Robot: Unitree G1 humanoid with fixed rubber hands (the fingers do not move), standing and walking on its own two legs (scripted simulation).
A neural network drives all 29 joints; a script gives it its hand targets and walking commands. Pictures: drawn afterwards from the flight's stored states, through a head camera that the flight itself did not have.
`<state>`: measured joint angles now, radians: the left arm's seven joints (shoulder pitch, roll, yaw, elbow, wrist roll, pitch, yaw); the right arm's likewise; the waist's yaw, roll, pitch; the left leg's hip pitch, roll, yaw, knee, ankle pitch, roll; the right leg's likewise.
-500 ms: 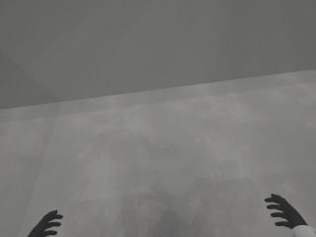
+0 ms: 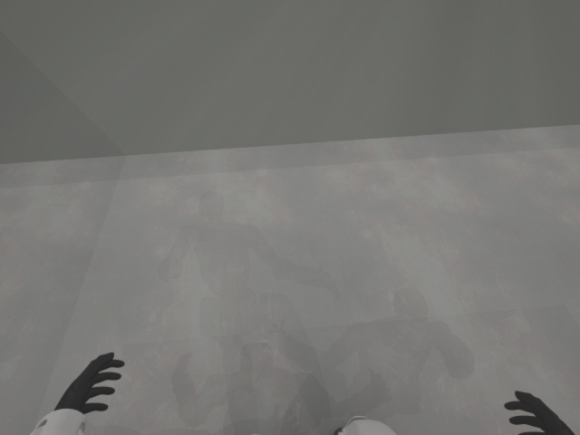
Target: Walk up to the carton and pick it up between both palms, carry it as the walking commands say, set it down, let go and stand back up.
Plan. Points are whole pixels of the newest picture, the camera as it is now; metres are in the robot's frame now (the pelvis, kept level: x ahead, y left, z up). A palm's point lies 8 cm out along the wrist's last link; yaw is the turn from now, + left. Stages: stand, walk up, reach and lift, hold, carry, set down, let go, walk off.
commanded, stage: walk up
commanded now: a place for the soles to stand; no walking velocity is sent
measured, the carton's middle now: out of the picture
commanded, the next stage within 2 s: none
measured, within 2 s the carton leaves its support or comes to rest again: neither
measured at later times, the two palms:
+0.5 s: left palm out of the picture +0.03 +0.29 -0.05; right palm out of the picture +0.03 -0.36 -0.08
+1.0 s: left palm out of the picture -0.01 +0.32 -0.07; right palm out of the picture -0.06 -0.33 -0.08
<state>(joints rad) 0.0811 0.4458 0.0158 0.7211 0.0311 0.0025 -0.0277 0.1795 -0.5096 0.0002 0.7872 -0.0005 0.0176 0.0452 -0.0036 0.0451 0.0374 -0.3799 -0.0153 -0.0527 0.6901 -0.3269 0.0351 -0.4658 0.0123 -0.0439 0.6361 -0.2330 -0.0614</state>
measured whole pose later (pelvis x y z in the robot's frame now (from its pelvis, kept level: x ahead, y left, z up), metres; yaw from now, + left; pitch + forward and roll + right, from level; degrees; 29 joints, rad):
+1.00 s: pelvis -0.17 +0.01 +0.01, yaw +0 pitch +0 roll -2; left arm 0.08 0.43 0.02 0.80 0.03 0.02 -0.03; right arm 0.17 -0.49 0.00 0.81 -0.02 0.02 0.03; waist -0.01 0.04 0.05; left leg -0.39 -0.04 -0.07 0.64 -0.24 0.04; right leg -0.45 0.06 0.03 0.71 -0.35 -0.07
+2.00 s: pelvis -0.35 +0.02 +0.01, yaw +0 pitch -1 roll -2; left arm 0.14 0.43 0.03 0.82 0.02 0.03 -0.02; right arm 0.16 -0.48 0.00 0.82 -0.03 0.02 0.03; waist -0.01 0.03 0.06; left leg -0.38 -0.04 -0.07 0.61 -0.22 0.04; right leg -0.49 0.07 0.06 0.96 -0.38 -0.07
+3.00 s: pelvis -0.53 +0.02 +0.01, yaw -1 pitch -2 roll -1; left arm 0.22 0.44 0.03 0.82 0.01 0.05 -0.02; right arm 0.13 -0.47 0.00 0.82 -0.03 0.02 0.02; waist -0.01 0.02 0.06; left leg -0.38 -0.04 -0.05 0.59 -0.18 0.04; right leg -0.39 0.07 0.07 0.97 -0.41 -0.06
